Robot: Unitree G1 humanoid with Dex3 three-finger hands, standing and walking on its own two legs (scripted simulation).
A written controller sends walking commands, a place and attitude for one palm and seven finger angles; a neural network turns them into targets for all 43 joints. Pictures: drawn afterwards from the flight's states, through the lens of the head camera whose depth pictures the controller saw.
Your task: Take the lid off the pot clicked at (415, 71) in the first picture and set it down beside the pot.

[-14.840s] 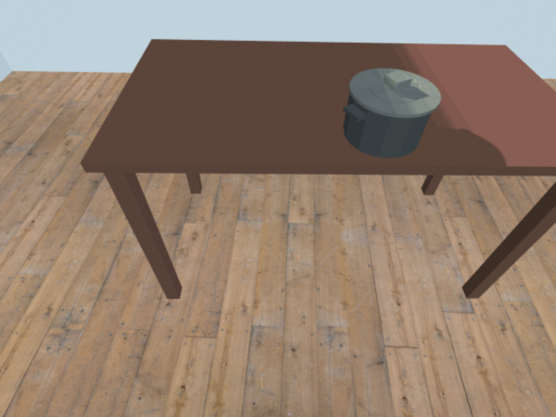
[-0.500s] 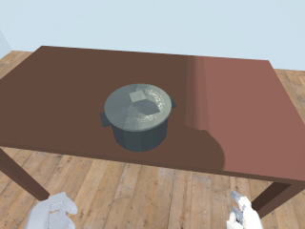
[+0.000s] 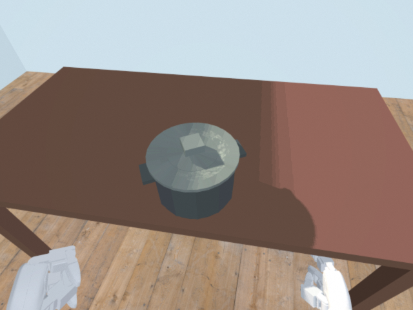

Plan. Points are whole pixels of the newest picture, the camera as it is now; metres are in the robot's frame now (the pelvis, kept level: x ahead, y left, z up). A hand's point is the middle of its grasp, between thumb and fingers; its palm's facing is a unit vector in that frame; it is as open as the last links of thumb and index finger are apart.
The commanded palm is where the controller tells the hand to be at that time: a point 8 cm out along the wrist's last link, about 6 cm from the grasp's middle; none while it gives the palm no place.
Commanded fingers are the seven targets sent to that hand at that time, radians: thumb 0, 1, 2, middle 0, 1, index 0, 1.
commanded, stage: raise the hand higher, near the body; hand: left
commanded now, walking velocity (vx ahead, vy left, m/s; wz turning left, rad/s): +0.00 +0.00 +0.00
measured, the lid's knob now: (192, 144) +0.41 +0.09 +0.11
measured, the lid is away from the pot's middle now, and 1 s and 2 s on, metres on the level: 0.00 0.00 0.00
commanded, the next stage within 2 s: reach forward and open the fingers in 0.40 s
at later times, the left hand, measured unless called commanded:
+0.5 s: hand (73, 251) +0.17 +0.23 +0.11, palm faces +0.33 -0.84 -0.42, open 3.1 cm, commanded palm +0.12 +0.26 +0.14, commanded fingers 0.00 0.87 0.91 -1.28 -1.48 -1.28 -1.48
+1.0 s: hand (59, 234) +0.19 +0.26 +0.12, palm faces -0.25 -0.03 -0.97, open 4.1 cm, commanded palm +0.18 +0.26 +0.18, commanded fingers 0.00 0.12 1.27 -1.01 -0.58 -1.01 -0.58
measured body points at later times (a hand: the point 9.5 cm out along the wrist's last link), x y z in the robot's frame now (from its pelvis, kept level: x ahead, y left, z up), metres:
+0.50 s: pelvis +0.00 -0.01 +0.00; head -0.01 -0.03 +0.45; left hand +0.14 +0.27 +0.13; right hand +0.19 -0.21 -0.08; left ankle -0.02 +0.11 -0.74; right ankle -0.02 -0.12 -0.74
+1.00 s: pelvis -0.02 +0.00 +0.00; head -0.02 -0.06 +0.45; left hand +0.20 +0.26 +0.17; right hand +0.19 -0.23 -0.09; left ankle -0.02 +0.11 -0.74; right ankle -0.02 -0.12 -0.74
